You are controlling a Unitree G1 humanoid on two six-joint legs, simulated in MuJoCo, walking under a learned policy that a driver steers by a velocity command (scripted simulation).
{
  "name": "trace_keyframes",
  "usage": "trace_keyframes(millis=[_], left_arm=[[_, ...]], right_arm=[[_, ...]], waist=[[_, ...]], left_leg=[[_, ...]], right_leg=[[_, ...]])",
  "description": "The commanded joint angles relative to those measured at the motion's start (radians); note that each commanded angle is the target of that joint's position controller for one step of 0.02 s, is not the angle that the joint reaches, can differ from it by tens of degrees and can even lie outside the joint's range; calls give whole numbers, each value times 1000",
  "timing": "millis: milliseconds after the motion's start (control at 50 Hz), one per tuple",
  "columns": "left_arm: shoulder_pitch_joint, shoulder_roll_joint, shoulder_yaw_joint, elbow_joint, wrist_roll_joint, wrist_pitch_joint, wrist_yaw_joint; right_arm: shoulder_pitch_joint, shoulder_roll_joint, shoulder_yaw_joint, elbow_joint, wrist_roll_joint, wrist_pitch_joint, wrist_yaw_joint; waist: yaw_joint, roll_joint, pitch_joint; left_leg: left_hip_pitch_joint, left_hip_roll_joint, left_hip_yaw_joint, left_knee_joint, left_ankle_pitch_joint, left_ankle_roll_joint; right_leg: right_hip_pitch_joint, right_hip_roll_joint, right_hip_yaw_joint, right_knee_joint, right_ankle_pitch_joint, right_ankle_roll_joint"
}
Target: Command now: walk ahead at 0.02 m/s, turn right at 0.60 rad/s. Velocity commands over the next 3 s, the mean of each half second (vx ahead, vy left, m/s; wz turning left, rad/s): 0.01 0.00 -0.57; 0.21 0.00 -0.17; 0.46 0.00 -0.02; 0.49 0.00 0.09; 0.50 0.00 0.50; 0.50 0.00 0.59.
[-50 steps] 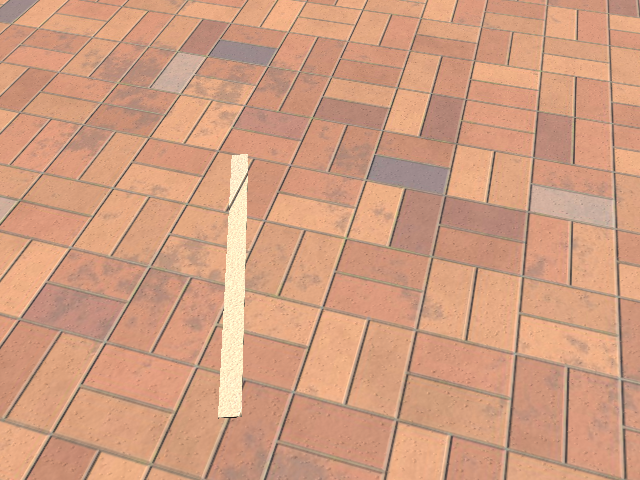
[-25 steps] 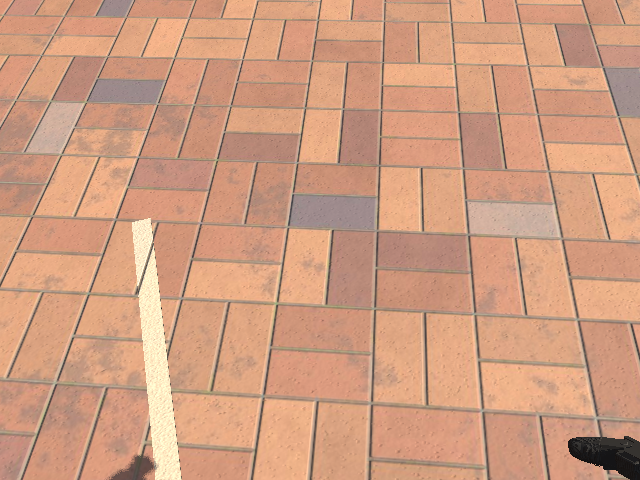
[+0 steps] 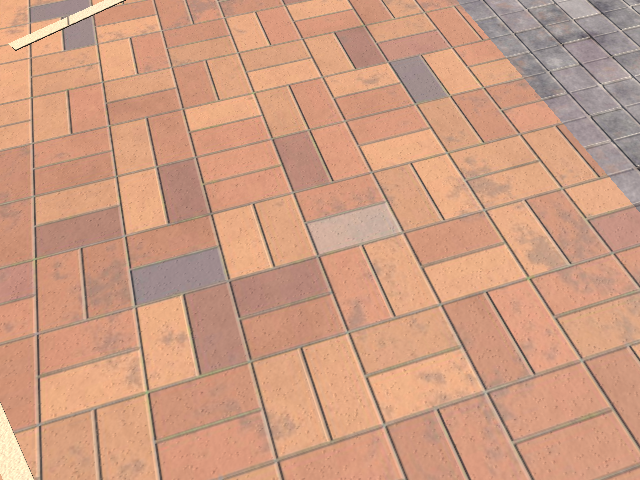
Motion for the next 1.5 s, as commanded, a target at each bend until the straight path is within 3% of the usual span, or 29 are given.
trace_keyframes(millis=[20,40,60,100,140,360,440,460,480,500,540,600,640,720,780,820,840,860,900,960,1060,1180,1240,1260,1280,1300,1340,1380,1500], left_arm=[[142,247,77,-42,9,-10,23],[119,280,77,-71,42,-29,16],[81,240,66,-71,50,-52,12],[-6,179,50,-76,17,-67,18],[-25,149,34,-82,8,-62,29],[-6,183,51,-98,5,-34,32],[-63,162,43,-110,-15,-25,32],[-35,133,35,-105,-11,-25,35],[29,73,18,-96,13,-28,34],[3,123,36,-123,6,-38,39],[24,205,66,-75,8,-42,40],[28,117,45,-43,6,-23,43],[4,59,19,-50,3,-28,34],[-74,63,4,-68,-5,-57,17],[25,65,8,-8,-5,-86,11],[166,91,15,31,-6,-99,18],[243,190,39,47,6,-100,23],[276,218,51,53,12,-109,11],[225,125,21,50,14,-137,10],[190,101,8,47,8,-142,10],[206,127,15,63,4,-139,13],[241,170,31,107,-12,-135,13],[240,150,18,110,4,-120,21],[335,52,-13,76,15,-127,18],[378,7,-30,89,-1,-147,16],[258,115,-1,78,-33,-158,8],[129,129,1,48,-23,-169,9],[160,97,2,65,-8,-155,8],[48,54,-10,37,13,-136,14]], right_arm=[[26,-52,-15,-52,-31,-4,10],[-94,-90,-27,-102,-31,-11,-3],[-114,-118,-37,-100,-16,-11,-8],[-53,-122,-48,-58,-16,-7,-20],[-31,-116,-50,-52,-21,-8,-20],[-64,-90,-31,-74,3,-32,14],[28,-94,-36,-52,0,-49,31],[46,-120,-42,-48,-12,-50,29],[37,-176,-48,-67,-31,-45,24],[31,-201,-50,-56,-55,-45,27],[-29,-129,-31,-81,-29,-51,20],[-48,-93,-13,-74,-6,-46,11],[3,-72,-5,-51,-8,-38,8],[83,-173,-30,-34,3,-20,4],[92,-174,-25,-23,28,-21,10],[57,-77,9,-33,9,-44,21],[22,7,32,-78,-8,-68,30],[-67,-73,15,-116,12,-87,27],[-29,-128,-11,-93,34,-100,37],[-33,-100,-7,-80,11,-113,56],[-123,-32,24,-104,8,-113,76],[-144,-90,13,-129,16,-115,86],[175,-176,-34,-49,12,-106,60],[307,-280,-54,-33,-14,-102,50],[352,-260,-44,-14,-7,-103,61],[283,-185,-22,-16,4,-104,57],[154,-141,-8,-29,-2,-102,53],[97,-103,1,-37,-25,-110,55],[136,-124,-5,9,-7,-131,44]], waist=[[7,-276,-123],[65,-291,-111],[54,-197,-103],[5,-130,-109],[-10,-144,-135],[31,-175,-145],[-21,-168,-169],[-13,-122,-182],[31,102,-202],[36,295,-128],[34,145,-99],[32,115,-84],[7,148,-116],[-61,207,-60],[-5,147,-37],[67,75,-98],[73,-163,-138],[128,-220,-51],[86,-166,46],[66,-128,54],[85,-121,43],[48,-122,55],[-119,-104,-181],[-112,114,-364],[-96,293,-483],[-105,200,-308],[-56,59,-109],[7,90,-79],[7,43,-3]], left_leg=[[-257,9,23,340,-368,-36],[-363,-89,-140,531,-501,-50],[-368,-68,-204,622,-427,-36],[-367,-50,-229,626,-274,-31],[-317,-69,-224,664,-204,-51],[-123,-127,-248,220,-213,-59],[55,-120,-223,-86,-30,-19],[161,-44,-270,-142,93,11],[262,158,-468,-173,267,90],[193,294,-683,-192,379,279],[165,251,-576,-179,311,289],[178,147,-427,-153,320,232],[219,98,-380,-200,31,213],[172,120,-431,-262,-244,228],[69,114,-420,-241,-274,216],[-115,52,-343,-79,-249,130],[-301,-89,-154,189,-273,47],[-437,-86,-159,348,-407,30],[-548,-14,-220,524,-307,50],[-549,17,-203,486,-111,43],[-323,-28,-139,198,124,-10],[-199,-55,-150,53,119,55],[277,-92,-120,61,85,132],[667,179,-510,49,-46,261],[747,297,-929,-176,-321,335],[624,272,-865,-236,-425,286],[343,208,-624,-259,-242,244],[186,142,-496,-311,-103,239],[137,114,-329,-400,94,267]], right_leg=[[312,-256,409,-257,420,-183],[184,-345,567,-307,411,-337],[169,-294,482,-315,361,-313],[176,-202,370,-287,306,-210],[160,-168,334,-270,412,-204],[165,-133,484,-211,369,-221],[151,-82,506,-138,377,-163],[84,-40,468,-91,244,-112],[-33,81,323,111,-82,-48],[-199,183,207,268,-395,6],[-223,127,228,529,-317,56],[-212,119,216,529,-206,99],[-175,78,134,343,-142,106],[-55,64,11,56,-204,76],[158,82,-28,-241,24,4],[432,-24,110,-272,16,-54],[533,-197,387,-304,-134,-144],[450,-328,602,-417,-253,-263],[430,-285,545,-449,-311,-257],[411,-215,375,-482,-46,-209],[253,-137,168,-495,174,-183],[313,-218,162,-444,315,-153],[218,-128,65,-9,699,-82],[-119,-18,28,398,336,-15],[-282,109,148,608,-303,6],[-398,44,170,700,-267,-4],[-395,-50,102,633,-94,-23],[-287,-99,109,565,4,-21],[-368,-119,85,327,211,34]])
Next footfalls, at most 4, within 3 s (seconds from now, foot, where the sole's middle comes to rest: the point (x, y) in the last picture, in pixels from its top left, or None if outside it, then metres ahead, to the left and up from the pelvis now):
0.46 left None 0.09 0.11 -0.77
0.82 right None -0.01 -0.12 -0.77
1.24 left None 0.39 0.01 -0.77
1.78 right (496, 401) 0.61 -0.32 -0.77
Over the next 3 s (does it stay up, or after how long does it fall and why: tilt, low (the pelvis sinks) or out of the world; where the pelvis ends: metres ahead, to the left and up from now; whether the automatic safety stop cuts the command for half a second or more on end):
stays up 1.17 -0.25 0.01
